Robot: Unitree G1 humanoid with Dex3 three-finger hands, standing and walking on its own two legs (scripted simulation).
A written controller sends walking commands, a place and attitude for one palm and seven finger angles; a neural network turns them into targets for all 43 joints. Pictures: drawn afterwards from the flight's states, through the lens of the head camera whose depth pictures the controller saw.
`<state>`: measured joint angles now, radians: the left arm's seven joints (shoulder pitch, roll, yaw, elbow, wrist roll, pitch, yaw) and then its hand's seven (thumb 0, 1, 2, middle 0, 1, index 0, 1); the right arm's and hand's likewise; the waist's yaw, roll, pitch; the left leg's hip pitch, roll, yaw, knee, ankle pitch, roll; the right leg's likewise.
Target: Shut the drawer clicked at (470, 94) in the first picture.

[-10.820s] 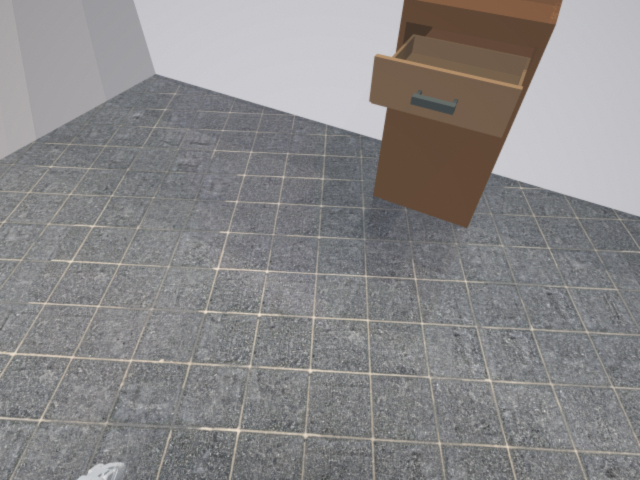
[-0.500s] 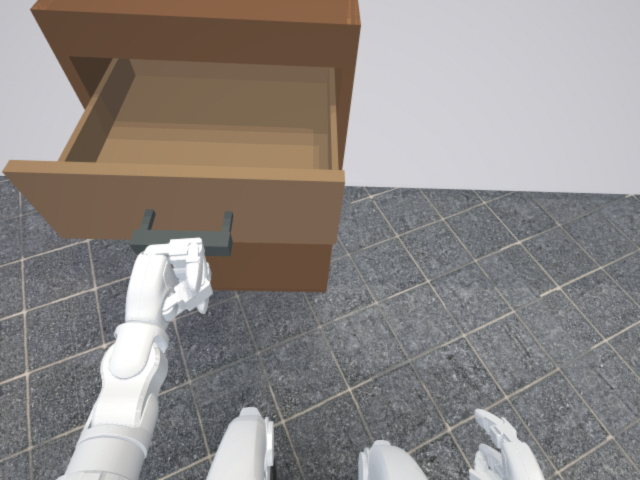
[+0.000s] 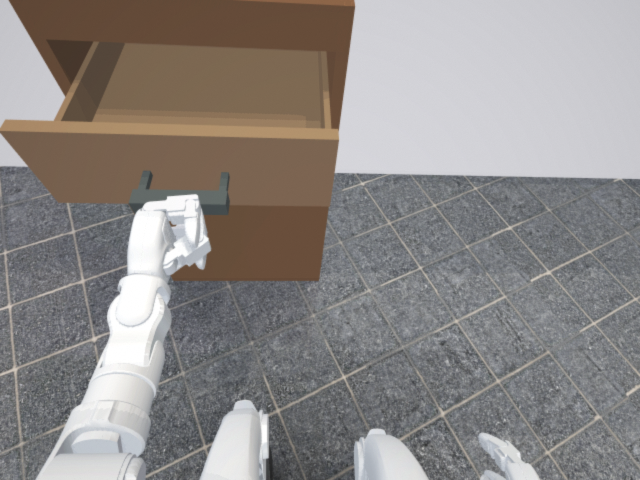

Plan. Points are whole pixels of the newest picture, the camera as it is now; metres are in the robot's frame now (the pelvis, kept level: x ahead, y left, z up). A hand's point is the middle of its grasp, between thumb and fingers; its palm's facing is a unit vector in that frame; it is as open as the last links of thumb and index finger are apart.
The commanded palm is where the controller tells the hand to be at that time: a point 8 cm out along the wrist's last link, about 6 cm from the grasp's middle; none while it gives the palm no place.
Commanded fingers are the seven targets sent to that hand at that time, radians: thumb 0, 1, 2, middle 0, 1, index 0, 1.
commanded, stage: push the drawer shut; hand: left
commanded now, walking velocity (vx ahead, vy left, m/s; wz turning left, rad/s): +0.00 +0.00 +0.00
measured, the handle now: (183, 190) +0.47 +0.19 +0.04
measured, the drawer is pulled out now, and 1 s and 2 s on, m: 0.18 0.06 0.00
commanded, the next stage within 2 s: pull the fist back off the drawer in 1.78 s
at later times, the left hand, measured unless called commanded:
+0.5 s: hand (207, 199) +0.46 +0.16 +0.04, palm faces +0.02 -1.00 -0.04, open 3.0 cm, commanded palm +0.46 +0.20 +0.05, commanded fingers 0.00 0.90 0.90 -1.40 -1.60 -1.40 -1.60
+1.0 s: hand (210, 164) +0.52 +0.16 +0.05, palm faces +0.02 -1.00 -0.04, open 3.1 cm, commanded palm +0.52 +0.20 +0.05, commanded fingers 0.00 0.90 0.90 -1.40 -1.60 -1.40 -1.60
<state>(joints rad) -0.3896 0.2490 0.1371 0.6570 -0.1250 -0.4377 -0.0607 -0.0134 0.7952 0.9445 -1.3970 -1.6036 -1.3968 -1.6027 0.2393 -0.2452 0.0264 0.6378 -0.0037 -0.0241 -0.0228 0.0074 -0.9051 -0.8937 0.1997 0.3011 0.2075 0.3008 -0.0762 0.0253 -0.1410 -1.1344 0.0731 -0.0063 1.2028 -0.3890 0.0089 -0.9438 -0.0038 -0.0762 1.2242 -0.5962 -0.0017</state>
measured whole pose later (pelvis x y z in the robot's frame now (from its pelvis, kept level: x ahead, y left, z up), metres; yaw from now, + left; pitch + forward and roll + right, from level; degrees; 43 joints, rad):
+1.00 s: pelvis +0.00 +0.00 -0.02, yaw -2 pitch +25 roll -5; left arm -0.89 0.45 0.36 1.13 -0.04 -0.44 -0.13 0.02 0.74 0.90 -1.40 -1.60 -1.40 -1.60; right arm 0.34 -0.25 0.03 0.67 -0.04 0.04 0.01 0.00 -0.91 -0.89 0.20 0.30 0.21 0.30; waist -0.17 0.04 -0.14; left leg -1.31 0.10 -0.02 1.29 -0.41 0.01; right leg -1.11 0.03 -0.07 1.29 -0.60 0.00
